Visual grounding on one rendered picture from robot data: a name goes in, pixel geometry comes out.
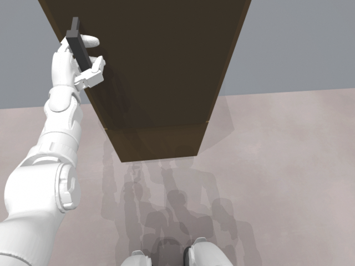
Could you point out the robot left upper arm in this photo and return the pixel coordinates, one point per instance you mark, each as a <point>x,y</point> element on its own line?
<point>38,198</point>

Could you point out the robot right shin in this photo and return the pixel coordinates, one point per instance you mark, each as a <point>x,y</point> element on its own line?
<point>202,239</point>

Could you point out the left robot hand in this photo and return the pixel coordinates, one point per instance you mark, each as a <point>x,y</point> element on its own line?
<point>65,68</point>

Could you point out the handle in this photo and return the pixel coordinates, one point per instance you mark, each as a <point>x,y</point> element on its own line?
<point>77,46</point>

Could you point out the cupboard door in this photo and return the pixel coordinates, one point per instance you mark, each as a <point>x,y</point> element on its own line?
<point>164,58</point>

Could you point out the left robot thigh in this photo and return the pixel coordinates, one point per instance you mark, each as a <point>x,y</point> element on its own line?
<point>137,260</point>

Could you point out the robot left forearm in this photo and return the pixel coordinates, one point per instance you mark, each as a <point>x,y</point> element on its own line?
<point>60,138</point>

